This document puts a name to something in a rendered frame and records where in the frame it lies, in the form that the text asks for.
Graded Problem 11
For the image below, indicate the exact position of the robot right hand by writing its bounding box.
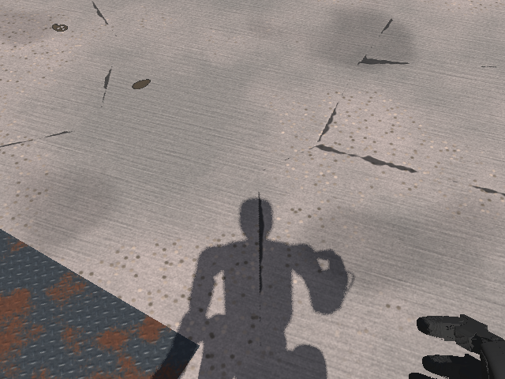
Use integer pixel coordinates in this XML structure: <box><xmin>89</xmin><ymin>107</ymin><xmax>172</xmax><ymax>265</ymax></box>
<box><xmin>409</xmin><ymin>314</ymin><xmax>505</xmax><ymax>379</ymax></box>

